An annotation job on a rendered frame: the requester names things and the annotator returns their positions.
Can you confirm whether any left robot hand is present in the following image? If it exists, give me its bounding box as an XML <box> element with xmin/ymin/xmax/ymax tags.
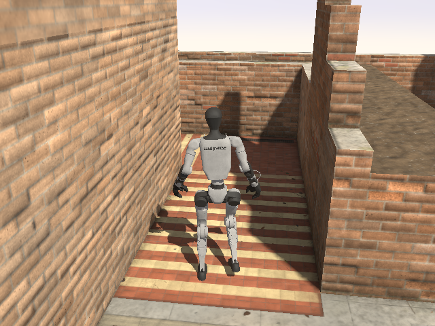
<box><xmin>173</xmin><ymin>183</ymin><xmax>188</xmax><ymax>198</ymax></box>

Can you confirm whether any left robot forearm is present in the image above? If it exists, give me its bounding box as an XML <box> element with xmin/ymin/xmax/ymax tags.
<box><xmin>175</xmin><ymin>165</ymin><xmax>188</xmax><ymax>187</ymax></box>

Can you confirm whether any left robot upper arm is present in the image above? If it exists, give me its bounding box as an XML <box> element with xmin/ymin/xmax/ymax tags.
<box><xmin>181</xmin><ymin>138</ymin><xmax>201</xmax><ymax>175</ymax></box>

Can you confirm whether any right robot hand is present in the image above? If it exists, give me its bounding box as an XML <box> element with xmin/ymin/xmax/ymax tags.
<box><xmin>246</xmin><ymin>183</ymin><xmax>261</xmax><ymax>199</ymax></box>

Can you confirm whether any right robot upper arm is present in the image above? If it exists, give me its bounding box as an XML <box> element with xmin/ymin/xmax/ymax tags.
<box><xmin>229</xmin><ymin>136</ymin><xmax>250</xmax><ymax>173</ymax></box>

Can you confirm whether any right robot forearm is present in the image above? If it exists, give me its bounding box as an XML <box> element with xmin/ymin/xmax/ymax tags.
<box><xmin>244</xmin><ymin>162</ymin><xmax>258</xmax><ymax>187</ymax></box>

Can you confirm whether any humanoid robot torso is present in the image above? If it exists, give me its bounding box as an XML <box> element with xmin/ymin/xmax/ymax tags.
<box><xmin>200</xmin><ymin>134</ymin><xmax>231</xmax><ymax>204</ymax></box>

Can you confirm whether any right robot thigh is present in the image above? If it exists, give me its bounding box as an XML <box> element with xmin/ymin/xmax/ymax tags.
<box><xmin>224</xmin><ymin>188</ymin><xmax>241</xmax><ymax>228</ymax></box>

